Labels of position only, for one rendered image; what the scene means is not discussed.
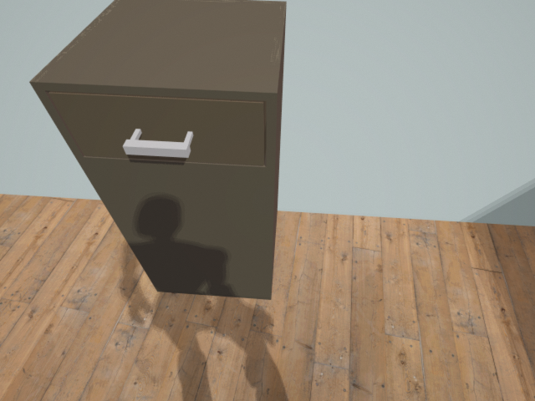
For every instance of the handle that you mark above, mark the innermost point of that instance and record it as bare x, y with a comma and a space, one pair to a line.
157, 148

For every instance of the cabinet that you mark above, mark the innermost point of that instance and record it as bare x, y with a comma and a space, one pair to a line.
195, 227

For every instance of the drawer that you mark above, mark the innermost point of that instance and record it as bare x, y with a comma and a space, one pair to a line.
229, 131

